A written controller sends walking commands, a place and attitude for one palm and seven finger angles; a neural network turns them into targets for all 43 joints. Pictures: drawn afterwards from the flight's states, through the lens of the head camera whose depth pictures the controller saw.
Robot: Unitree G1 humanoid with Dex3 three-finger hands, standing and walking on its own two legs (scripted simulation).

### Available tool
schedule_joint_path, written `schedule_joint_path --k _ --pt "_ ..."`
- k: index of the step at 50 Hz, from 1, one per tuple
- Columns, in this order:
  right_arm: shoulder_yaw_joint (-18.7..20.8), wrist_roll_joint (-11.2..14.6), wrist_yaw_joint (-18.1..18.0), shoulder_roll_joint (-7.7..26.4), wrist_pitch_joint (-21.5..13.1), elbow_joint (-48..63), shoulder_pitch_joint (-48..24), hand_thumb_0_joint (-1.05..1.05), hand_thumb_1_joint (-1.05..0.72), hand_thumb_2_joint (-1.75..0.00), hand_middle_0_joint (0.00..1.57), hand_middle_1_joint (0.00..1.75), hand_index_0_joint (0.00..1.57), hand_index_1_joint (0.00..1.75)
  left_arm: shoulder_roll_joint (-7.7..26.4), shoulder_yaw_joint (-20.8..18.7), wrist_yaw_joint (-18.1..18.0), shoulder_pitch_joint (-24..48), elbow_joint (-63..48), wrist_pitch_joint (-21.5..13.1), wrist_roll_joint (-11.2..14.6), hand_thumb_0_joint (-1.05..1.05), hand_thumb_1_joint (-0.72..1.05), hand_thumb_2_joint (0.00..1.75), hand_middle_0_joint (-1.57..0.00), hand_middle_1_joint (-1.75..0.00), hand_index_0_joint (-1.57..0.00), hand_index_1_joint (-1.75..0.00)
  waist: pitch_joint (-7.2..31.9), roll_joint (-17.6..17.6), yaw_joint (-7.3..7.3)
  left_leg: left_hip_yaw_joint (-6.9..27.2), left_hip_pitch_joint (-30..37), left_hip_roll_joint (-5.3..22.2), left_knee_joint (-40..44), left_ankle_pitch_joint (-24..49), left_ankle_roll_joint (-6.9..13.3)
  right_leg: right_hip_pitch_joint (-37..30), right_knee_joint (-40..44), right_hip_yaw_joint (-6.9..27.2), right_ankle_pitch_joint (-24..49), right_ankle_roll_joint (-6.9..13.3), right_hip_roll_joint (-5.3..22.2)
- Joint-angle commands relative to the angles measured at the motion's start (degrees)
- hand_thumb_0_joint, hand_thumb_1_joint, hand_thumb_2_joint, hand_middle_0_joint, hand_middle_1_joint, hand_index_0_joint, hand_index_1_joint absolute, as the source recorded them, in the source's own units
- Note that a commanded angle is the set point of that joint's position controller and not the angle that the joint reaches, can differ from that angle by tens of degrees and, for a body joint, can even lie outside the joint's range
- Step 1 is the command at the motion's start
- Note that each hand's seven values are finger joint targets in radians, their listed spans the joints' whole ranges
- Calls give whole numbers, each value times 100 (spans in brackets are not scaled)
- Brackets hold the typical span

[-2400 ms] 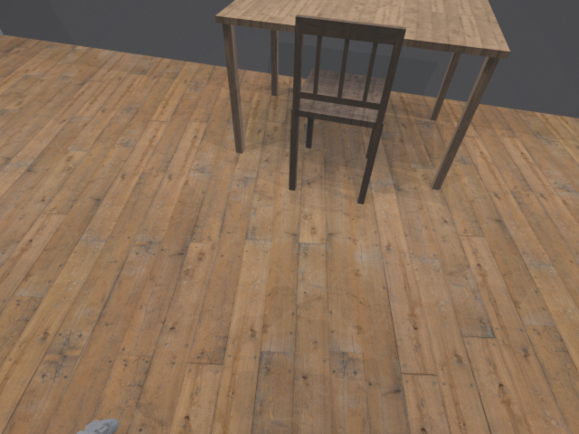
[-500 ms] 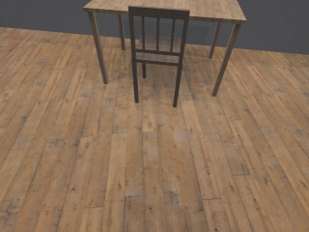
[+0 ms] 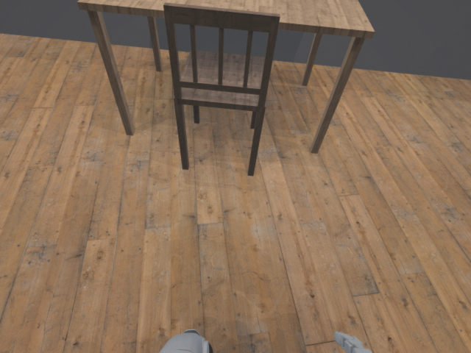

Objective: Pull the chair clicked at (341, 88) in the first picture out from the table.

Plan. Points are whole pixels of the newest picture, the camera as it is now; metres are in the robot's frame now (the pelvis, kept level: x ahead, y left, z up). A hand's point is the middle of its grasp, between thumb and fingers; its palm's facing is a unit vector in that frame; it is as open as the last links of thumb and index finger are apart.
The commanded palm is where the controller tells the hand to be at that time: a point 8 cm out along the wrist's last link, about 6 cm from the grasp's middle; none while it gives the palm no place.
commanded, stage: walk to a spot facing it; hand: left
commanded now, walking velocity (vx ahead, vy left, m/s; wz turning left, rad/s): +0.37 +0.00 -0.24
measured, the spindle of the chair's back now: (220, 57) +1.09 +0.13 -0.08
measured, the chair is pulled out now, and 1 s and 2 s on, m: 0.00 0.00 0.00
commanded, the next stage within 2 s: turn to face it in 0.54 s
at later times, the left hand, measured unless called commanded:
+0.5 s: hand (174, 256) +0.33 +0.16 -0.14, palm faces -0.22 -0.97 -0.12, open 7.4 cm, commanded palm none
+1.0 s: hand (209, 194) +0.50 +0.10 -0.14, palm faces -0.18 -0.97 -0.19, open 7.3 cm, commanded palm none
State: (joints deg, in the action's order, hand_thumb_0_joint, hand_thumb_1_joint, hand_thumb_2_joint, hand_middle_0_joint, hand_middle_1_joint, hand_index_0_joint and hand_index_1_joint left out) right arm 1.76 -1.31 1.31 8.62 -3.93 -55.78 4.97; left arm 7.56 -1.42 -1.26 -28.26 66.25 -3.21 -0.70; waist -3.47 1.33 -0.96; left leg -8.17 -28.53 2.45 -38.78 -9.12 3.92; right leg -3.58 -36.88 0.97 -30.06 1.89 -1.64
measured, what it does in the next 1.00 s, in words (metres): walks ahead: right foot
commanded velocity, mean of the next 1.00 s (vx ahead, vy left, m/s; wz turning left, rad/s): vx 0.18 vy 0.00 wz -0.13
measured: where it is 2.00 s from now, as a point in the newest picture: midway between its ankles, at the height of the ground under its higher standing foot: (250, 297)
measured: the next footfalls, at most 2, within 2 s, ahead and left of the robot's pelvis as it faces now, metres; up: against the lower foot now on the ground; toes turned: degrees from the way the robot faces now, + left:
right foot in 0.64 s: +0.37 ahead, -0.14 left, +0.00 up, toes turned -24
left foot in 1.04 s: +0.52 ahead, +0.03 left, +0.00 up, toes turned -3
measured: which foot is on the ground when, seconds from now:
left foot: down 0.00-0.64, up 0.66-1.00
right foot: up 0.00-0.62, down 0.64-1.00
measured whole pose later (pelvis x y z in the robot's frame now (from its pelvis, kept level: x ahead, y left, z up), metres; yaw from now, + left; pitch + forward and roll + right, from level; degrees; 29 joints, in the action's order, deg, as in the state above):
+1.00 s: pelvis +0.39 -0.06 +0.02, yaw -12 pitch -1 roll -2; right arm 2.0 -1.0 -0.7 9.5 0.4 -58.6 12.6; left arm 9.8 -2.1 -1.6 -10.5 58.0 -1.3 -1.0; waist -2.1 -0.7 1.4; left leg -4.5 -25.2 5.9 -43.8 -16.1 -1.6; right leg 7.6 -28.5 -13.1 -19.9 3.3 -0.7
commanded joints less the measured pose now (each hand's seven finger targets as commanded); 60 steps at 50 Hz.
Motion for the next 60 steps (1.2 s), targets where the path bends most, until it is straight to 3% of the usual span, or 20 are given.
schedule_joint_path --k 1,3,8,15,25,29,30,31,32,33,34,37,40,44,49,51,52,53,54,60 --pt "379 38 -202 1476 64 -389 1988 0 -90 -90 20 30 20 30 575 -139 37 56 -673 -123 43 0 90 90 -20 -30 -20 -30 798 -885 582 3875 3040 2520 2579 -1552 1118 3702 -4752 216 200 186 237" --pt "168 15 -219 687 -25 -228 1289 0 -90 -90 20 30 20 30 448 -179 123 442 -703 -15 -77 0 90 90 -20 -30 -20 -30 -205 -580 236 2681 1393 1997 2833 -1794 629 3682 -4496 193 1071 87 648" --pt "144 17 -233 386 -188 -309 1215 0 -90 -90 20 30 20 30 153 -211 194 226 -710 320 -163 0 90 90 -20 -30 -20 -30 -188 -537 -200 860 546 1399 3022 -864 315 3348 -3577 26 1825 -121 860" --pt "146 82 -298 542 -235 -512 2011 0 -90 -90 20 30 20 30 391 -308 277 1417 -1136 374 -135 0 90 90 -20 -30 -20 -30 -300 -479 96 384 2273 1425 3026 540 53 4715 -2587 -109 2627 -311 961" --pt "126 -20 -347 593 -102 -806 2938 0 -90 -90 20 30 20 30 281 -224 362 2823 -1607 297 -97 0 90 90 -20 -30 -20 -30 -563 -776 534 -423 3475 1640 2324 3158 215 4345 -564 -977 1846 -9 543" --pt "210 19 -340 926 -58 -637 2629 0 -90 -90 20 30 20 30 525 -291 326 1831 -1388 177 -118 0 90 90 -20 -30 -20 -30 313 -1052 4 -906 3697 1617 532 5697 37 2757 175 -1405 1463 316 -82" --pt "228 56 -307 990 -39 -527 2517 0 -90 -90 20 30 20 30 742 -355 303 1165 -1220 107 -133 0 90 90 -20 -30 -20 -30 745 -852 -322 -975 3095 1533 -510 5256 -140 1548 630 -1361 1910 394 -144" --pt "192 146 -234 875 -33 -393 2422 0 -90 -90 20 30 20 30 1212 -476 264 447 -1014 34 -145 0 90 90 -20 -30 -20 -30 1331 -310 -662 -1042 1441 1363 -2075 3288 -376 -437 772 -430 2937 771 710" --pt "128 207 -251 420 -73 -171 2427 0 -90 -90 20 30 20 30 1783 -592 163 -26 -937 -7 -59 0 90 90 -20 -30 -20 -30 2072 918 -629 -706 -465 196 -4188 -2352 -749 -1808 902 2582 5413 1669 2651" --pt "144 184 -324 519 -52 -63 1896 0 -90 -90 20 30 20 30 1840 -586 70 90 -952 52 60 0 90 90 -20 -30 -20 -30 1972 342 -640 341 -743 228 -4694 -2523 -594 -1497 1213 2443 6161 1933 2810" --pt "135 173 -325 374 -24 -73 1791 0 -90 -90 20 30 20 30 1583 -488 27 559 -1011 84 56 0 90 90 -20 -30 -20 -30 1127 -85 -394 540 -790 478 -4499 -2001 -525 -644 1294 1468 6208 1742 2573" --pt "75 34 -288 186 258 -387 1976 0 -90 -90 20 30 20 30 838 -222 -23 1359 -1076 -23 20 0 90 90 -20 -30 -20 -30 232 -78 216 685 -20 684 -3740 -1243 -555 1626 1880 369 5633 982 1957" --pt "31 38 -272 -6 418 -577 2506 0 -90 -90 20 30 20 30 789 -152 -49 1782 -1066 -51 -51 0 90 90 -20 -30 -20 -30 387 50 643 638 543 573 -2530 -1013 -607 2077 1886 -536 5375 755 1601" --pt "-20 44 -227 5 402 -407 1865 0 -90 -90 20 30 20 30 742 -140 -4 1603 -1017 35 -20 0 90 90 -20 -30 -20 -30 354 589 354 366 540 350 -1178 -587 -617 1627 1813 -781 5076 619 1404" --pt "7 14 -175 251 377 -94 1020 0 -90 -90 20 30 20 30 945 -223 -56 1239 -948 175 -35 0 90 90 -20 -30 -20 -30 201 675 45 236 577 223 -112 -693 -530 943 1261 -697 5311 524 1731" --pt "58 -11 -168 444 394 -141 1354 0 -90 -90 20 30 20 30 1002 -247 -73 1249 -984 231 -11 0 90 90 -20 -30 -20 -30 309 202 253 306 1375 187 603 310 -431 1197 454 -908 4758 263 1632" --pt "135 -42 -180 756 373 -162 1665 0 -90 -90 20 30 20 30 910 -251 -70 1191 -1063 274 30 0 90 90 -20 -30 -20 -30 538 -671 350 1082 2000 724 981 2092 -114 1717 -317 -1135 3561 -58 1235" --pt "207 -50 -212 1195 361 -117 1805 0 -90 -90 20 30 20 30 646 -198 -77 1050 -1210 295 105 0 90 90 -20 -30 -20 -30 666 -1824 316 2419 2467 1815 1373 4033 610 2555 -1281 -1181 647 -389 623" --pt "202 -6 -254 1268 390 -129 1769 0 -90 -90 20 30 20 30 707 -164 -99 1211 -1323 318 64 0 90 90 -20 -30 -20 -30 684 -1734 329 2783 2279 2152 1760 3914 1044 2707 -2161 -646 -1023 -401 479" --pt "178 10 -312 1072 383 197 808 0 -90 -90 20 30 20 30 709 -235 -6 1387 -1207 433 -5 0 90 90 -20 -30 -20 -30 628 -685 137 1833 1916 1300 2037 1663 677 2880 -2170 -216 255 -415 612"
